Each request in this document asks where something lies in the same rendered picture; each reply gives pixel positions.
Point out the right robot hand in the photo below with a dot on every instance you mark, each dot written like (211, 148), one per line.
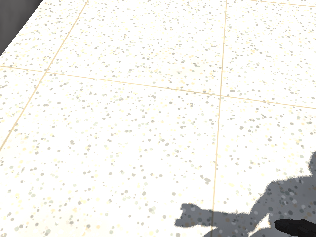
(294, 227)

